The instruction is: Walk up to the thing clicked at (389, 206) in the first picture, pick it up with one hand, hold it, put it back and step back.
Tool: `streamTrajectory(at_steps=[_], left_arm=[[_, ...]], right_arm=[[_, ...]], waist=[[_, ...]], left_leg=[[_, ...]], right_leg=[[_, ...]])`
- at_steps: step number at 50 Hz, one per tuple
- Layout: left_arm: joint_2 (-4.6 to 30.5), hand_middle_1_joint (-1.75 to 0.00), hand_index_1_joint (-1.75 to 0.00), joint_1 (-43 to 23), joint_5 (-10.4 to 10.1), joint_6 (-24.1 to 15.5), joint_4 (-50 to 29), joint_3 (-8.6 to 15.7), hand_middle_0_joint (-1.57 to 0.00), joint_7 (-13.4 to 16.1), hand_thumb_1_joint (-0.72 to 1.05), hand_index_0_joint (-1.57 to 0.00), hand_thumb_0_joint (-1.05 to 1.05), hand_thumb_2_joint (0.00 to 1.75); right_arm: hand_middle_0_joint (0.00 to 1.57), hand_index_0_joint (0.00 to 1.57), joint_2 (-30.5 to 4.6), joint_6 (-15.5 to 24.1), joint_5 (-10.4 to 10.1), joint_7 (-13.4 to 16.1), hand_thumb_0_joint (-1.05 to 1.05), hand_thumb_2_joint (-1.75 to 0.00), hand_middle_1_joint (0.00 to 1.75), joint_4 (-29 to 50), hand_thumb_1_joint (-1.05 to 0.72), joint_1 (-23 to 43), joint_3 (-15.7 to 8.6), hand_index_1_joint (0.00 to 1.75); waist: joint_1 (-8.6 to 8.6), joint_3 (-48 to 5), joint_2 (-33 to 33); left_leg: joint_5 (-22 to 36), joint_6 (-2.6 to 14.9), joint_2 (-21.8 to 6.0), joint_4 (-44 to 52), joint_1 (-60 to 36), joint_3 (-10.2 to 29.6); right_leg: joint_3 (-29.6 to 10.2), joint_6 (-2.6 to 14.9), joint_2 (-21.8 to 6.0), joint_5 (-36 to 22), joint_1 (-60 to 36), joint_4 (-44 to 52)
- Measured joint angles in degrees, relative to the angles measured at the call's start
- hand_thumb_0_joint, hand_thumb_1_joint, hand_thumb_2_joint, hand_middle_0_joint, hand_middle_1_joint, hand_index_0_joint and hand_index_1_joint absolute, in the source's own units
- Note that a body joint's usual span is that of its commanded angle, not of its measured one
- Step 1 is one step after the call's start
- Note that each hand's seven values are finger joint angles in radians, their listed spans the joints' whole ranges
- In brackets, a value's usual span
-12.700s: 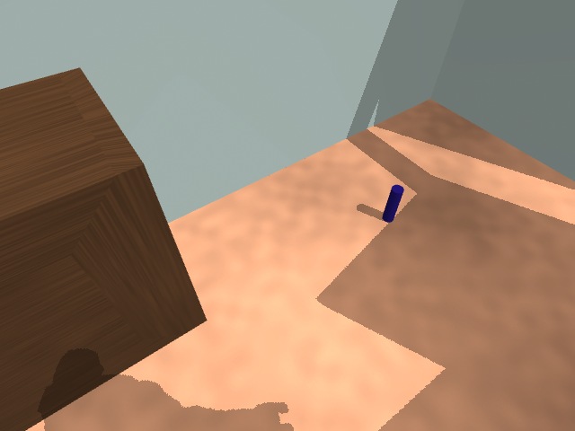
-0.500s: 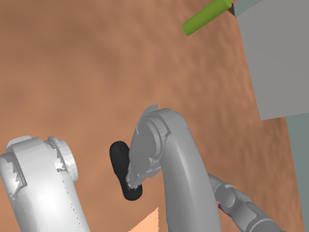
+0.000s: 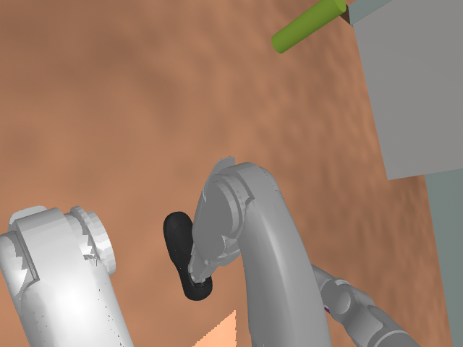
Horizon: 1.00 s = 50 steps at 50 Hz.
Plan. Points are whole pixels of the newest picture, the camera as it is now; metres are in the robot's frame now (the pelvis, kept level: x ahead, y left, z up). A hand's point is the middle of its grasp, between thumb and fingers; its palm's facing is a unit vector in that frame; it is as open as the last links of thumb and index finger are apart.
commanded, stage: settle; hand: left
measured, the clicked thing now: out of the picture +0.46 +0.25 -0.20
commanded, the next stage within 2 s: lift in 1.78 s
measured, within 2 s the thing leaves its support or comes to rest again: leaves its support in 0.24 s
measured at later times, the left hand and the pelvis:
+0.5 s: hand out of the picture +0.44 +0.26 -0.12, palm faces +0.28 -0.96 -0.04, open 7.9 cm; pelvis +0.00 -0.01 +0.02, yaw +2 degrees
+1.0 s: hand out of the picture +0.43 +0.28 -0.02, palm faces +0.24 -0.97 -0.06, open 7.9 cm; pelvis +0.02 -0.01 +0.05, yaw +7 degrees
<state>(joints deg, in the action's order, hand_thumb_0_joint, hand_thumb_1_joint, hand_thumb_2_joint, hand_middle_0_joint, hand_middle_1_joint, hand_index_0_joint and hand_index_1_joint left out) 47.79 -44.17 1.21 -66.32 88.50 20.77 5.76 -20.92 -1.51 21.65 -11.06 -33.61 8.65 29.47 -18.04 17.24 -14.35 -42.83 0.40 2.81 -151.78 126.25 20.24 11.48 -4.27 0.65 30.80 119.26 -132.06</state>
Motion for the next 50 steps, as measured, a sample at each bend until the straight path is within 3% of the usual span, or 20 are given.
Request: streamTrajectory(at_steps=[10, 15, 20, 30, 37, 50], left_arm=[[-1.9, -1.15, -1.17, 1.4, 0.6, 2.5, -4.2, 0.4, -0.83, -0.9, -0.15, -0.86, -0.04, 1.02], [-3.9, -1.21, -1.24, 3.1, 1.1, 4.6, -9.0, 1.5, -0.86, -0.6, -0.22, -0.88, -0.05, 1.09], [-5.3, -1.23, -1.25, 3.9, 0.9, 7.1, -13.2, 0.5, -0.85, -0.8, -0.22, -0.87, -0.05, 1.1], [-9.9, -1.22, -1.25, 5.4, -1.8, 13.7, -21.5, -3.0, -0.85, -4.8, -0.22, -0.87, -0.05, 1.11], [-14.5, -1.22, -1.24, 7.9, -3.4, 19.1, -27.5, -3.0, -0.85, -7.3, -0.22, -0.88, -0.05, 1.11], [-17.9, -1.21, -1.24, 7.7, -5.7, 25.7, -32.7, -3.5, -0.86, -12.1, -0.22, -0.88, -0.05, 1.12]], right_arm=[[0.21, 0.2, -0.2, -0.6, -0.4, -0.2, 0.0, -0.9, 0.3, 0.2, -0.89, -0.7, -0.9, 0.3], [0.21, 0.2, 0.3, -0.8, -0.9, -0.3, 0.0, -0.9, 0.3, 0.0, -0.89, -1.9, -2.4, 0.3], [0.21, 0.2, 0.7, -1.0, -1.9, -0.2, 0.0, -0.9, 0.3, -0.5, -0.89, -3.5, -4.5, 0.3], [0.21, 0.2, 0.9, -1.0, -6.1, 0.1, 0.0, -0.9, 0.3, -1.4, -0.89, -7.3, -9.9, 0.3], [0.21, 0.2, 1.7, -1.5, -9.5, 1.1, 0.0, -0.9, 0.3, -1.1, -0.89, -10.1, -13.6, 0.3], [0.21, 0.2, 3.0, -2.5, -13.7, 3.9, 0.01, -0.9, 0.3, -1.4, -0.9, -11.3, -19.0, 0.3]], waist=[[0.52, 0.0, 0.3], [1.17, -1.0, 1.0], [1.77, -3.3, 2.6], [3.7, -9.2, 7.3], [5.34, -13.6, 9.5], [7.67, -19.1, 12.4]], left_leg=[[0.2, -0.68, 0.3, 0.6, -0.3, 0.3], [0.5, -0.99, 0.2, 1.6, -0.4, -0.2], [1.0, -1.03, 0.2, 3.0, -0.1, -1.4], [1.5, -0.38, -0.1, 6.0, 0.8, -4.4], [1.6, -0.04, -0.1, 8.5, 1.3, -6.8], [1.0, -0.07, -0.1, 13.2, 0.6, -10.6]], right_leg=[[0.2, -0.07, -0.3, 0.0, -0.1, 0.3], [-0.2, 0.1, -0.6, -0.2, 0.1, 0.7], [-0.9, 0.12, -1.1, -0.1, 0.6, 1.1], [-3.0, 0.57, -1.9, 0.6, 2.1, 2.1], [-4.8, 1.03, -2.7, 1.5, 3.3, 2.9], [-7.9, 1.35, -3.8, 3.4, 4.4, 4.2]])
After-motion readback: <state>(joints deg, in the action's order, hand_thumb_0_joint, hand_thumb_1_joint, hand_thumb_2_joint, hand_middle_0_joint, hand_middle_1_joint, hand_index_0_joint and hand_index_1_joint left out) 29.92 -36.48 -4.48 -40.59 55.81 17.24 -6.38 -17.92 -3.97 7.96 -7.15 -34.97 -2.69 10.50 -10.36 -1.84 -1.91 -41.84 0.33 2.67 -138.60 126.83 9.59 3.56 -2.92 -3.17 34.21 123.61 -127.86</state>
